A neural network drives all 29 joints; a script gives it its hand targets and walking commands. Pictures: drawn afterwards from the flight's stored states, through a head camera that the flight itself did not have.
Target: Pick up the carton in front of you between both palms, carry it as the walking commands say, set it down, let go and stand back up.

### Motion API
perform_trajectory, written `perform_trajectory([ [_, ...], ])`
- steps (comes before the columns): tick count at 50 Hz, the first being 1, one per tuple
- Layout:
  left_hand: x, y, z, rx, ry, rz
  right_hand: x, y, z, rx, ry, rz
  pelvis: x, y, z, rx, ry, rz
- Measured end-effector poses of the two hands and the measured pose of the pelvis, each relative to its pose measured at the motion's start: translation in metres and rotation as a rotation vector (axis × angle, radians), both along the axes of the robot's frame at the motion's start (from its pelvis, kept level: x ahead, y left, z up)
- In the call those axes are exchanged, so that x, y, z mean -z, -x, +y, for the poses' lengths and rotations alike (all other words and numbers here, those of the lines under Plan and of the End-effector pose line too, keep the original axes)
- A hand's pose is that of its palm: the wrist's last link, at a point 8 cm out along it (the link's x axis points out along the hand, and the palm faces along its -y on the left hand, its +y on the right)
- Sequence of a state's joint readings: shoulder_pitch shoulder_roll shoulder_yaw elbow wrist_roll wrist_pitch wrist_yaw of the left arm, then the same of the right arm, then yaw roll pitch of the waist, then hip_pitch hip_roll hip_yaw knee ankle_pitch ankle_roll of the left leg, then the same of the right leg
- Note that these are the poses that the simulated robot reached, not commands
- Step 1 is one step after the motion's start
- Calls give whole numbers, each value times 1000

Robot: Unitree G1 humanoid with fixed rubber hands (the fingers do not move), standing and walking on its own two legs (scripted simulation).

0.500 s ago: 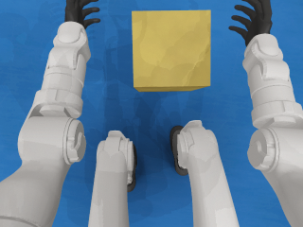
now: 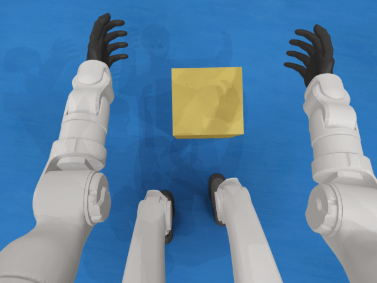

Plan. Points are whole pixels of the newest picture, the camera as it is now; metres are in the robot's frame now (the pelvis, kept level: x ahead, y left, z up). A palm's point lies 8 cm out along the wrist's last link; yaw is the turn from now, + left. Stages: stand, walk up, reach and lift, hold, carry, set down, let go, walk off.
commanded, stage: set down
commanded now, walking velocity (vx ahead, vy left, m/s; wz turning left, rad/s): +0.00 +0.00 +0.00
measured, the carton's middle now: (204, 108) +0.49 -0.08 -0.47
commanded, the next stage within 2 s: let go in 0.04 s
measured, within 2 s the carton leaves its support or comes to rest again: neither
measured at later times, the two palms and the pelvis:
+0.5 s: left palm (52, 120) +0.41 +0.17 +0.01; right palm out of the picture +0.36 -0.27 +0.02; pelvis +0.06 -0.02 +0.12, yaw +0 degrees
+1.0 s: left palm out of the picture +0.27 +0.24 +0.11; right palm out of the picture +0.24 -0.23 +0.11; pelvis +0.10 +0.01 +0.18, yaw -2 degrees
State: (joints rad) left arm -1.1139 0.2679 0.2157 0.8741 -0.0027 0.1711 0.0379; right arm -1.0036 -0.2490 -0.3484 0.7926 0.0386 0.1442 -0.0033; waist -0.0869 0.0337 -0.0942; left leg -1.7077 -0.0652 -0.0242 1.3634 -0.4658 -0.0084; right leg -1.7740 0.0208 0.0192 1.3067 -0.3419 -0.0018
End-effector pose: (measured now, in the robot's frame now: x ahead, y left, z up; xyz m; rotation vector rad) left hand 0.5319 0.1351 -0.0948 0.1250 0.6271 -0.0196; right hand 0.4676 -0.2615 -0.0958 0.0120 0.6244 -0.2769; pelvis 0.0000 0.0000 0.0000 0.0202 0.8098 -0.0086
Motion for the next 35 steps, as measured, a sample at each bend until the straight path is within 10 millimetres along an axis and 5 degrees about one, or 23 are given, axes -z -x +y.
perform_trajectory([
  [11, -46, 27, 8, -21, -63, 38, -45, 18, 2, -90, 42, 57, -55, -16, -5, -1, -5, -46],
  [19, -78, 91, 24, -56, -102, 100, -81, 70, -4, -187, 85, 152, -98, -39, -12, 1, -4, -168],
  [25, -110, 121, 34, -44, -96, 106, -116, 104, -10, -195, 85, 164, -121, -57, -16, 7, 2, -273],
  [35, -153, 180, 57, -31, -92, 124, -163, 167, 7, -185, 73, 174, -152, -80, -11, 15, 17, -463],
])
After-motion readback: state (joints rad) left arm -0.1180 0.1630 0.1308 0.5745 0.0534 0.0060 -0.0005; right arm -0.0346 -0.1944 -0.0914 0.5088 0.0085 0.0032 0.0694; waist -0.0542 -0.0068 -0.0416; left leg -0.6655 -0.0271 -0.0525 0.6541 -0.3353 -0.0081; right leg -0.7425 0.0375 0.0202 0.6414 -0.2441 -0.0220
